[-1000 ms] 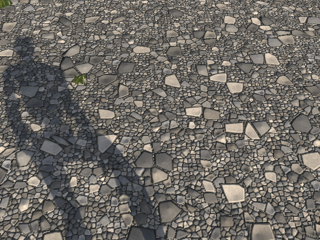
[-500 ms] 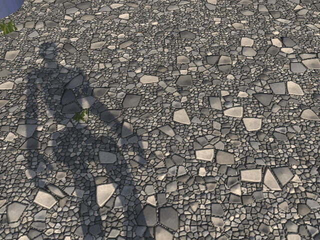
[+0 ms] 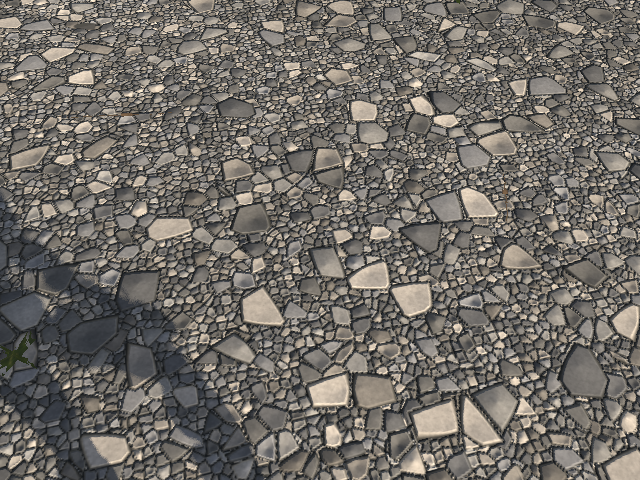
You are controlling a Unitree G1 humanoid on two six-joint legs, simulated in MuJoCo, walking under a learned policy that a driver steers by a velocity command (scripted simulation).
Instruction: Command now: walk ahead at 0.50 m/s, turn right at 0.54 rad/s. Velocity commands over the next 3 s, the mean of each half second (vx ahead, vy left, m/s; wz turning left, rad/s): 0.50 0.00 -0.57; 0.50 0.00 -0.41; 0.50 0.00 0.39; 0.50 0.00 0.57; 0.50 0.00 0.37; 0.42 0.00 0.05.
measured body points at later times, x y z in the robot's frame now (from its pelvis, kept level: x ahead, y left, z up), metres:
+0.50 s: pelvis +0.25 -0.08 -0.01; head +0.28 -0.10 +0.44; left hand +0.40 +0.17 -0.13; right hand +0.28 -0.36 -0.13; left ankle +0.29 +0.08 -0.66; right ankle +0.26 -0.12 -0.75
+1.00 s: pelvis +0.54 -0.14 -0.01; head +0.57 -0.14 +0.44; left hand +0.73 +0.08 -0.14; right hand +0.51 -0.43 -0.12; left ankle +0.63 -0.09 -0.75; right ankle +0.40 -0.18 -0.66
